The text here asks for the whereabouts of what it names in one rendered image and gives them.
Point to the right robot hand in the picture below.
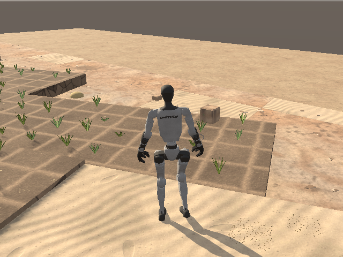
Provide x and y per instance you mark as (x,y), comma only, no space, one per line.
(195,148)

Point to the robot right forearm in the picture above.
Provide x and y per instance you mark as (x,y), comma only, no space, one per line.
(196,139)

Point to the robot right upper arm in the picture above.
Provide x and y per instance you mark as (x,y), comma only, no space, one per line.
(189,120)

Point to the left robot hand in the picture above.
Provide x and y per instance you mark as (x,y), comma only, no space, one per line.
(142,154)

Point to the robot left thigh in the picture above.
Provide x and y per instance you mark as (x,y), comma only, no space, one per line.
(159,160)

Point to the robot left upper arm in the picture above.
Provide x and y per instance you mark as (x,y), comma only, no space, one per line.
(149,123)

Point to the robot left forearm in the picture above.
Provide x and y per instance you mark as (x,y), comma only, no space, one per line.
(143,143)

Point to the robot left shin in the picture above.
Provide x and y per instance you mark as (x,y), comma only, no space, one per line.
(161,196)

